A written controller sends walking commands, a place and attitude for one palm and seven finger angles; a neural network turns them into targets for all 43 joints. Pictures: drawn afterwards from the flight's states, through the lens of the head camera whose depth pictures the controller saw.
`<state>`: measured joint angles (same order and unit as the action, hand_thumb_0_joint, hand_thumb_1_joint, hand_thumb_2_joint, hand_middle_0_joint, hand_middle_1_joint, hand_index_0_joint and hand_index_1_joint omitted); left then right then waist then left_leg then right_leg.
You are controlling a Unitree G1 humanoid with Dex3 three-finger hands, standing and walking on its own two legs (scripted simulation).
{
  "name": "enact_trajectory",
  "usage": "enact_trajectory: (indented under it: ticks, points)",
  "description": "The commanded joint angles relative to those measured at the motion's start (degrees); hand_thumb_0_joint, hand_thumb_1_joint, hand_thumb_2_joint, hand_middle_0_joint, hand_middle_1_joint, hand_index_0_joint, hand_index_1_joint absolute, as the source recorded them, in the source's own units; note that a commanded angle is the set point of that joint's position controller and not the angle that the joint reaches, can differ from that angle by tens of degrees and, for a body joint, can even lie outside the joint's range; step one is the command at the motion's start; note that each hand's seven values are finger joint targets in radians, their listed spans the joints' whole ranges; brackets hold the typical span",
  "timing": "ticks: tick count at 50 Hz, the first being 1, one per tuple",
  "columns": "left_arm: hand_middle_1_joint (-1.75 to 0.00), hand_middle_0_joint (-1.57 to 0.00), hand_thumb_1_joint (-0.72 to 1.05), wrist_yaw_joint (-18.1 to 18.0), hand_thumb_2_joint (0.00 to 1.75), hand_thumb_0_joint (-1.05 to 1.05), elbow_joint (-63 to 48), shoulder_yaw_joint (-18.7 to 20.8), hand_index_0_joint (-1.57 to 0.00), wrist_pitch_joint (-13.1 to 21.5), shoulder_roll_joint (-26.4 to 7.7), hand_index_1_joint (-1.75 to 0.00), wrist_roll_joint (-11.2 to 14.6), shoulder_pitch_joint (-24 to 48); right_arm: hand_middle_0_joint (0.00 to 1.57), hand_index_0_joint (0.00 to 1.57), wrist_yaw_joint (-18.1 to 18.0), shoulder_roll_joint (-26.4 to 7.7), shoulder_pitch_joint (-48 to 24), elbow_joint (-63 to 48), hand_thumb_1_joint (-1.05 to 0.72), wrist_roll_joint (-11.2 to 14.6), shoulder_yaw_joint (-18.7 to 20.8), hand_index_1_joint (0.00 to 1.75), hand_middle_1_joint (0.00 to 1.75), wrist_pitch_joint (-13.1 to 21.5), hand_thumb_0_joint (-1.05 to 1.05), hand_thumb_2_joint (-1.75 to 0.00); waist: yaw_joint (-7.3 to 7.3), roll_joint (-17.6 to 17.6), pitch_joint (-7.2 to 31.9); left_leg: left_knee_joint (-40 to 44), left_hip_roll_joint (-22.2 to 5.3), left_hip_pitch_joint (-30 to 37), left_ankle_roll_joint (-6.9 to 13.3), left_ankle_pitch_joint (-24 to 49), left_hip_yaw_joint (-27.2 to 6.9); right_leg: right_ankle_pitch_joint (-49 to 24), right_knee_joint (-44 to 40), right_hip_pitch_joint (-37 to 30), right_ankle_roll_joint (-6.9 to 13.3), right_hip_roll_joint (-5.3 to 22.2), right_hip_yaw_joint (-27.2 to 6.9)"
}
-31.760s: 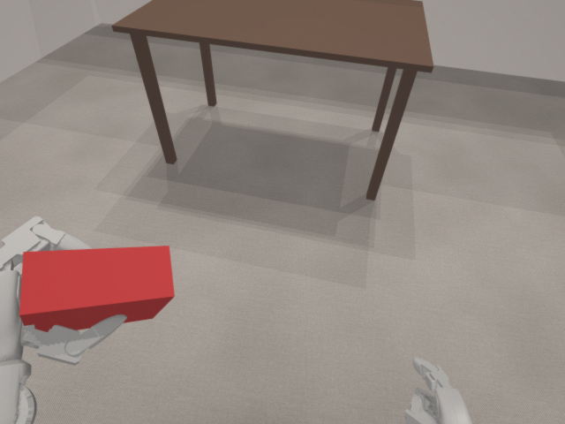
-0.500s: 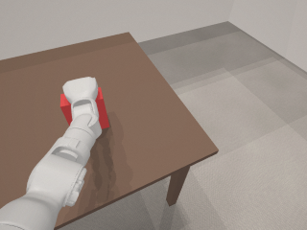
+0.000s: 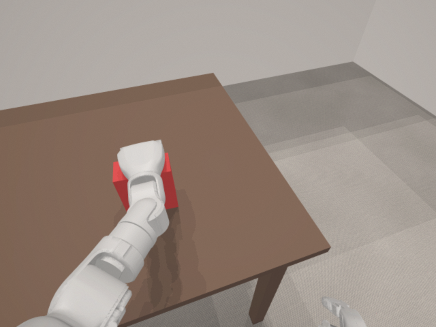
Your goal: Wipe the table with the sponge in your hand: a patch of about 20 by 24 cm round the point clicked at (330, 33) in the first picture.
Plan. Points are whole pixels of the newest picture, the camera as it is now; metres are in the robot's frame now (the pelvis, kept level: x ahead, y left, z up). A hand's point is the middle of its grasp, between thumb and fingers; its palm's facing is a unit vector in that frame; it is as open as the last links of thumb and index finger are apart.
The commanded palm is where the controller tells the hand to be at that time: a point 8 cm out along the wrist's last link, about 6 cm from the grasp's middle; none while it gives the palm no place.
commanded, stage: wipe back along the third lane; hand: left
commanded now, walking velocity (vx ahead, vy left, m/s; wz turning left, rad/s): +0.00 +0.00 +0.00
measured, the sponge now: (149, 191) +0.39 +0.19 +0.01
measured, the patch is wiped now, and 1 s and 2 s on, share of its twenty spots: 0.95 0.95 0.95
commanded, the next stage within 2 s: slide back across to the middle lane in 1.92 s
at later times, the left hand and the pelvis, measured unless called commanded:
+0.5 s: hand (154, 199) +0.34 +0.16 +0.06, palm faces +0.03 -0.05 -1.00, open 9.9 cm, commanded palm +0.29 +0.14 +0.08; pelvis +0.01 -0.02 +0.00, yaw +1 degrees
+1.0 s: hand (160, 219) +0.30 +0.14 +0.06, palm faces +0.04 -0.06 -1.00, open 9.8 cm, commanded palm +0.24 +0.11 +0.08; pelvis -0.02 -0.03 +0.00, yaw +1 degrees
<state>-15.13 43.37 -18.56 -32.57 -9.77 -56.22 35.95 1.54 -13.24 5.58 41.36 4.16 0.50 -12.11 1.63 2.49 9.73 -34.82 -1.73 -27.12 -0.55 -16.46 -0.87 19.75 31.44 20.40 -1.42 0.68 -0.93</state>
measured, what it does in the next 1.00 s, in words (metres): stands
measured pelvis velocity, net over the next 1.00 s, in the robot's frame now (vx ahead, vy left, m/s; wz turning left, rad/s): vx -0.02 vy -0.03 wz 0.01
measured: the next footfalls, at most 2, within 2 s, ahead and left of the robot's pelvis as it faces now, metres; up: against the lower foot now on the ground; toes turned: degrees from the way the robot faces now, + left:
none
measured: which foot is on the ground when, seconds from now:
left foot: down 0.00-1.00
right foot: down 0.00-1.00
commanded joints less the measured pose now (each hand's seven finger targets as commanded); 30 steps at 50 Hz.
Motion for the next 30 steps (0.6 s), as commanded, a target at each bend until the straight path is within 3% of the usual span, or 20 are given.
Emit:
enact_trajectory:
  ticks: [1,4,9,12,15,16,17,18,19,20,21,22,25,30]
  points:
    - [-1.60,-1.20,0.10,4.87,1.30,0.00,-6.04,-1.08,-1.20,-1.64,-0.89,-1.60,1.38,3.32,0.20,0.20,0.15,-7.20,-8.69,-8.98,-0.90,0.46,1.71,0.30,0.30,1.76,0.00,-0.90,0.25,-6.94,9.99,1.97,1.73,12.94,2.09,20.35,2.48,-27.79,-1.77,-3.46,4.69,-2.57,5.32]
    - [-1.60,-1.20,0.10,6.02,1.30,0.00,-9.88,-3.75,-1.20,-1.53,0.91,-1.60,1.26,1.32,0.20,0.20,0.50,-6.89,-9.97,-9.97,-0.90,0.66,1.41,0.30,0.30,1.62,0.00,-0.90,0.23,-5.42,9.43,1.65,1.92,13.74,2.11,21.99,2.47,-29.59,-1.19,-4.05,4.86,-2.43,5.30]
    - [-1.60,-1.20,0.10,7.17,1.30,0.00,-15.77,-3.75,-1.20,-0.89,0.07,-1.60,1.65,-3.91,0.20,0.20,0.94,-6.94,-11.76,-11.19,-0.90,0.76,1.16,0.30,0.30,1.60,0.00,-0.90,0.67,-7.99,9.41,1.03,2.21,13.98,2.16,23.40,2.66,-33.55,-0.85,-6.34,4.70,-2.13,4.81]
    - [-1.60,-1.20,0.10,7.80,1.30,0.00,-20.02,-4.99,-1.20,-0.66,1.28,-1.60,2.09,-6.06,0.20,0.20,1.35,-6.73,-12.83,-12.10,-0.90,1.00,1.24,0.30,0.30,1.56,0.00,-0.90,0.83,-7.85,9.41,1.21,2.12,14.19,2.19,24.56,2.38,-34.46,-0.50,-7.32,4.81,-2.07,4.91]
    - [-1.60,-1.20,0.10,7.77,1.30,0.00,-21.46,-4.58,-1.20,-1.25,0.28,-1.60,2.03,-8.03,0.20,0.20,1.60,-6.90,-13.51,-11.90,-0.90,1.07,0.96,0.30,0.30,1.59,0.00,-0.90,1.16,-7.28,7.01,1.36,2.28,13.71,2.13,22.73,2.86,-33.83,-1.01,-6.66,4.81,-2.06,4.43]
    - [-1.60,-1.20,0.10,7.81,1.30,0.00,-22.90,-3.88,-1.20,-1.20,-0.25,-1.60,2.38,-9.77,0.20,0.20,1.68,-6.86,-13.49,-12.18,-0.90,1.00,0.98,0.30,0.30,1.76,0.00,-0.90,1.68,-7.64,8.38,1.35,2.37,13.92,2.13,23.13,2.74,-34.37,-0.73,-7.63,4.76,-2.04,4.56]
    - [-1.60,-1.20,0.10,7.98,1.30,0.00,-23.81,-4.10,-1.20,-1.07,0.02,-1.60,2.44,-9.46,0.20,0.20,1.74,-6.89,-13.93,-12.42,-0.90,1.17,1.18,0.30,0.30,1.77,0.00,-0.90,1.25,-9.50,8.50,1.36,2.21,13.97,2.12,23.37,2.73,-34.95,-0.69,-8.15,4.69,-2.00,4.50]
    - [-1.60,-1.20,0.10,7.83,1.30,0.00,-24.87,-3.76,-1.20,-1.13,-0.54,-1.60,2.37,-11.00,0.20,0.20,1.80,-6.98,-14.11,-12.53,-0.90,1.12,1.07,0.30,0.30,1.78,0.00,-0.90,1.75,-8.65,8.45,1.36,2.34,13.88,2.13,22.96,2.77,-34.60,-0.67,-8.14,4.67,-2.05,4.32]
    - [-1.60,-1.20,0.10,7.88,1.30,0.00,-25.16,-4.89,-1.20,-1.21,0.80,-1.60,2.47,-13.20,0.20,0.20,1.98,-6.70,-14.37,-12.77,-0.90,1.12,1.02,0.30,0.30,1.86,0.00,-0.90,1.76,-9.32,7.94,1.32,2.46,13.83,2.19,22.78,2.95,-34.81,-0.83,-8.25,4.57,-1.98,4.26]
    - [-1.60,-1.20,0.10,7.76,1.30,0.00,-25.56,-3.75,-1.20,-1.16,-0.54,-1.60,2.32,-14.06,0.20,0.20,2.02,-6.87,-14.56,-12.57,-0.90,1.24,0.99,0.30,0.30,1.84,0.00,-0.90,1.97,-9.19,7.62,1.49,2.31,13.73,2.06,22.52,2.77,-34.25,-0.82,-7.91,4.64,-2.04,4.19]
    - [-1.60,-1.20,0.10,7.81,1.30,0.00,-26.63,-4.89,-1.20,-1.25,0.58,-1.60,2.38,-13.99,0.20,0.20,2.06,-6.75,-15.00,-12.80,-0.90,1.19,0.92,0.30,0.30,1.81,0.00,-0.90,1.95,-8.64,7.47,1.73,2.35,13.68,2.03,21.85,2.94,-33.31,-0.83,-7.77,4.59,-1.99,4.29]
    - [-1.60,-1.20,0.10,7.88,1.30,0.00,-27.57,-4.57,-1.20,-1.20,0.58,-1.60,2.70,-13.44,0.20,0.20,2.08,-6.56,-15.23,-12.96,-0.90,1.36,1.19,0.30,0.30,1.82,0.00,-0.90,1.73,-10.26,8.06,1.86,2.22,13.88,2.14,21.65,2.86,-33.10,-0.97,-8.34,4.51,-2.02,4.32]
    - [-1.60,-1.20,0.10,7.44,1.30,0.00,-27.39,-4.32,-1.20,-1.81,-0.35,-1.60,2.08,-14.27,0.20,0.20,2.04,-6.71,-15.77,-12.41,-0.90,1.46,0.97,0.30,0.30,1.94,0.00,-0.90,2.03,-9.20,5.34,2.42,2.24,13.58,1.99,18.99,2.88,-28.93,-1.73,-6.31,4.53,-2.18,4.08]
    - [-1.60,-1.20,0.10,7.30,1.30,0.00,-27.88,-5.67,-1.20,-2.29,0.95,-1.60,1.78,-14.49,0.20,0.20,2.27,-6.57,-16.39,-12.37,-0.90,1.51,1.16,0.30,0.30,2.26,0.00,-0.90,2.30,-8.58,5.20,2.74,2.33,13.75,2.08,16.82,2.85,-25.30,-1.80,-5.59,4.64,-2.29,4.03]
